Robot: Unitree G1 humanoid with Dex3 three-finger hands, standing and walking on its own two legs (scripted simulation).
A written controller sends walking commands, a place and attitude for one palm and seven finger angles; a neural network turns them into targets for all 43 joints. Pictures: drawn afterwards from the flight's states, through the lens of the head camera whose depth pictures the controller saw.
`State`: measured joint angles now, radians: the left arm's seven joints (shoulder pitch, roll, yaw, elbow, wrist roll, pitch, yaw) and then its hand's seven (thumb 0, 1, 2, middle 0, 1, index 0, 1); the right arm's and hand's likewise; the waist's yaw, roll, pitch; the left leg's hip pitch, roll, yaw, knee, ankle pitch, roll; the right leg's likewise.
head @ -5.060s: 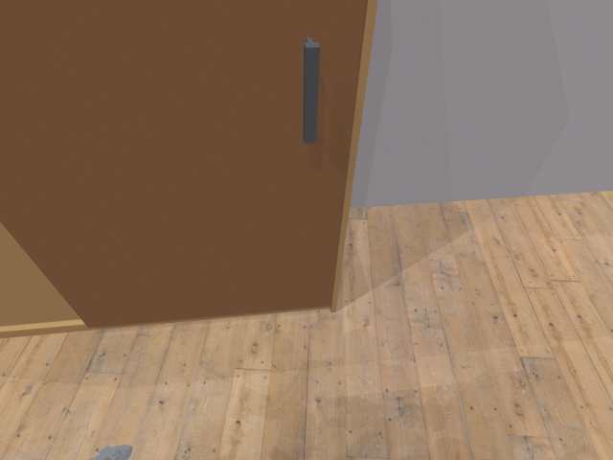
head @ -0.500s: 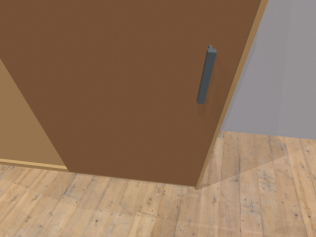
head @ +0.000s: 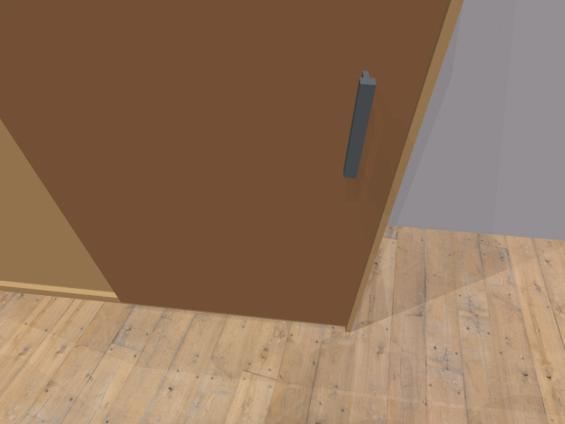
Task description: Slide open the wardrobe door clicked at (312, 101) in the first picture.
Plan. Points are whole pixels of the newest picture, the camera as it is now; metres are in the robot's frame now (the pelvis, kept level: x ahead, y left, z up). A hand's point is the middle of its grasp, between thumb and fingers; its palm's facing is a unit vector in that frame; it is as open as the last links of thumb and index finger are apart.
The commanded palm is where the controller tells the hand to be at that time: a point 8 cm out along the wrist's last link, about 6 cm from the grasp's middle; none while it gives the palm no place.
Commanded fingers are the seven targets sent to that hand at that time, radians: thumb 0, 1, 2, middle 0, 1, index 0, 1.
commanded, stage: look again from close up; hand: right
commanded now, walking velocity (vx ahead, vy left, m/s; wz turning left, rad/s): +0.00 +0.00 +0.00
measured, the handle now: (357, 126) +0.60 -0.10 +0.13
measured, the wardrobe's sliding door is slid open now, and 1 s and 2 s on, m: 0.00 0.00 0.00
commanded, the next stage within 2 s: shuffle to correct the standing spot in 1.66 s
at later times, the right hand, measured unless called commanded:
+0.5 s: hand out of the picture +0.01 -0.15 -0.18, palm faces +0.03 +0.99 -0.15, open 7.4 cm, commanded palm none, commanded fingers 0.00 -0.90 -0.90 0.20 0.30 0.20 0.30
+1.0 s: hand out of the picture +0.00 -0.16 -0.17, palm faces +0.03 +0.99 -0.15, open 7.4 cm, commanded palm none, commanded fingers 0.00 -0.90 -0.90 0.20 0.30 0.20 0.30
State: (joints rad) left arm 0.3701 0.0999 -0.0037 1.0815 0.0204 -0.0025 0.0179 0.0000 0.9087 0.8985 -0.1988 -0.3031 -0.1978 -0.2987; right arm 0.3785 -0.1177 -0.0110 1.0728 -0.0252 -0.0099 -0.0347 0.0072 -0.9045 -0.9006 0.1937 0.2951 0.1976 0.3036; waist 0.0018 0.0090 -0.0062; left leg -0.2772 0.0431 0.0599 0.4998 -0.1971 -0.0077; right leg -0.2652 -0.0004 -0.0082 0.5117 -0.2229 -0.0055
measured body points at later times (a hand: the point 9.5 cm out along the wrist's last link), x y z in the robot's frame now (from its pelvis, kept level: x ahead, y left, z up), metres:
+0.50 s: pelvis +0.01 +0.00 +0.00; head +0.01 +0.00 +0.45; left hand +0.00 +0.21 -0.16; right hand +0.00 -0.21 -0.16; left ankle +0.04 +0.13 -0.74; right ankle +0.03 -0.12 -0.74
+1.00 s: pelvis +0.02 +0.00 +0.00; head +0.02 -0.01 +0.45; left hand +0.00 +0.20 -0.15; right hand +0.00 -0.21 -0.16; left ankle +0.04 +0.13 -0.74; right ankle +0.03 -0.12 -0.74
